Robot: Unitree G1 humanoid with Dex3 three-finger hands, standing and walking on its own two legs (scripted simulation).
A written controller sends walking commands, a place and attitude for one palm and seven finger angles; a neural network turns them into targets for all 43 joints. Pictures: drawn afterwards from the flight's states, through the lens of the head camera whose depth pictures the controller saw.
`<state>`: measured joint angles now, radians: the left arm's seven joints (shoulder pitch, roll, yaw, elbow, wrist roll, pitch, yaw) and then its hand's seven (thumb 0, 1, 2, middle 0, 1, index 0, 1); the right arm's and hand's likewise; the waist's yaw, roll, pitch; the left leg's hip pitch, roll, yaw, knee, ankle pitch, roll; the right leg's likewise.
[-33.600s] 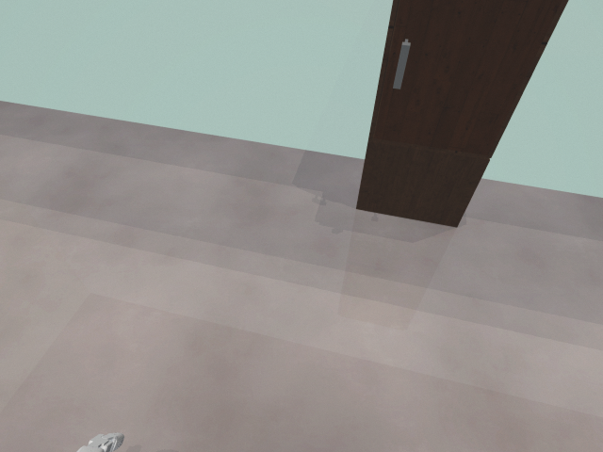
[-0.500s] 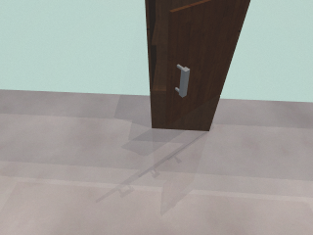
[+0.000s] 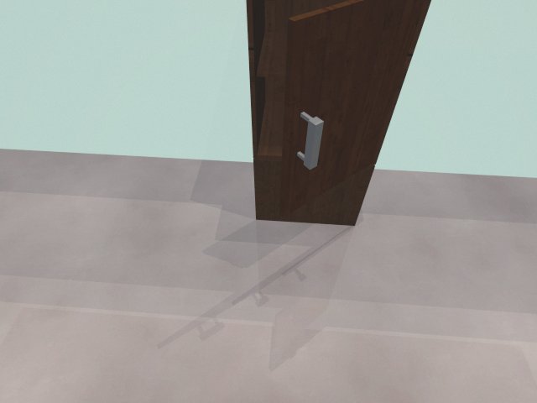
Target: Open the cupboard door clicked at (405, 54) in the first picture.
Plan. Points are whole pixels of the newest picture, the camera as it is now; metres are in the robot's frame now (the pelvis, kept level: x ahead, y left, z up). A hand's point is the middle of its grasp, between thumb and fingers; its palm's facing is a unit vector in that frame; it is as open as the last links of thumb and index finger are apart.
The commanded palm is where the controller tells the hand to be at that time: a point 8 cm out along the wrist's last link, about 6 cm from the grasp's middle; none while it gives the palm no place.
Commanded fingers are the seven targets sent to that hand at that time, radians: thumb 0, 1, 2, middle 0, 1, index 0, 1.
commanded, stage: look to check the result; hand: left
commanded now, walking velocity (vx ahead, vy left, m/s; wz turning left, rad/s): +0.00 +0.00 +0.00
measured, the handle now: (307, 140) +0.72 -0.05 -0.04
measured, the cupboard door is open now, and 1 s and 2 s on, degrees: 41 41 41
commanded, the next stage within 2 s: walk to a spot facing it in 0.42 s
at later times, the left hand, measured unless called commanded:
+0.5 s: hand out of the picture +0.00 +0.16 -0.17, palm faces +0.03 -0.98 -0.18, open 7.4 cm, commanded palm none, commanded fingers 0.00 0.90 0.90 -0.20 -0.30 -0.20 -0.30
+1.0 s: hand out of the picture +0.07 +0.18 -0.18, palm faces -0.13 -0.96 -0.26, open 7.4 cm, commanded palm none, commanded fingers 0.00 0.90 0.90 -0.20 -0.30 -0.20 -0.30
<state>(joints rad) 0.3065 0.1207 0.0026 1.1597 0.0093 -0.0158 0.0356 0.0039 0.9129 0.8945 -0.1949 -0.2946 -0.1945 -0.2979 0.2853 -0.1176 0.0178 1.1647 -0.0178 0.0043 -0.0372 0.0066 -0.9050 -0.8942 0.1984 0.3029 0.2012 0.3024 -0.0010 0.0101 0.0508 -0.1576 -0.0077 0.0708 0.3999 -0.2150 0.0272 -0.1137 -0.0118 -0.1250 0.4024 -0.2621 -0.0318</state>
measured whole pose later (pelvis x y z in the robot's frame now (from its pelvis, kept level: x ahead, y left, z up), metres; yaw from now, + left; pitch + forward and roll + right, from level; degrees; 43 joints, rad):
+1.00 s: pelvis +0.00 -0.02 -0.01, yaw -11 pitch +0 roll +1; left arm 0.19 0.19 0.08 1.01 0.03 0.06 -0.01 0.01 0.91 0.89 -0.19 -0.29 -0.19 -0.30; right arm 0.21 -0.20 -0.05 1.02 -0.03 0.02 -0.05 0.01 -0.90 -0.89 0.20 0.30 0.20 0.30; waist 0.01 0.03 0.13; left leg -0.22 0.09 0.24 0.56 -0.32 0.00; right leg -0.35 0.00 -0.03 0.84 -0.49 -0.02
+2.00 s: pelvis +0.02 -0.04 -0.02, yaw -46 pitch +1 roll -1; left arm 0.09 0.26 0.06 0.89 0.02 0.01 -0.02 0.01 0.91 0.89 -0.19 -0.29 -0.19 -0.30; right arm 0.26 -0.28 -0.05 0.93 -0.01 0.06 -0.03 0.01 -0.90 -0.89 0.20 0.30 0.21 0.30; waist -0.03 0.05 0.14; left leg -0.33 0.14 0.10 0.90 -0.53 -0.06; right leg -0.30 0.00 -0.04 0.62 -0.31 -0.01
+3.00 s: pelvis +0.12 -0.32 +0.00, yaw -78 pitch +0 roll +1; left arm 0.23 0.20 0.06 1.00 0.02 -0.06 0.00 0.00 0.94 0.89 -0.20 -0.29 -0.20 -0.30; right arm 0.21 -0.16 -0.04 0.95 -0.02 -0.01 -0.01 0.01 -0.91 -0.89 0.20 0.30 0.20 0.30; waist -0.03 0.00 0.09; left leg -0.59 0.16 0.01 1.14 -0.27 -0.05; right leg -0.17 0.09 -0.07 0.44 -0.27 -0.14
